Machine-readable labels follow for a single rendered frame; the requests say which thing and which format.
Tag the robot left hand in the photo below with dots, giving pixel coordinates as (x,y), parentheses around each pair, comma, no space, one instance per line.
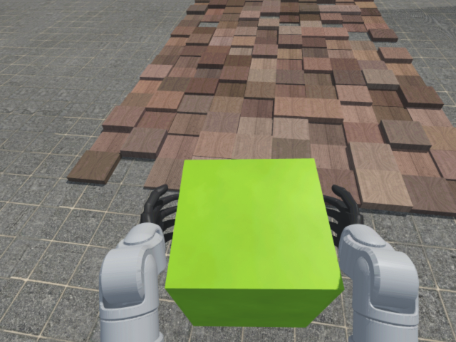
(152,207)

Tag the robot left forearm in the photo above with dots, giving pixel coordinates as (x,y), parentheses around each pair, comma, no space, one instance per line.
(128,287)

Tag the robot right forearm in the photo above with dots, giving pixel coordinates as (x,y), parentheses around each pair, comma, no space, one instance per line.
(385,287)

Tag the robot right hand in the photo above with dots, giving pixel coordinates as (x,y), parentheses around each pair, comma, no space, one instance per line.
(349,212)

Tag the carton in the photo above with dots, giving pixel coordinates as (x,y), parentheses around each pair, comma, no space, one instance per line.
(252,245)

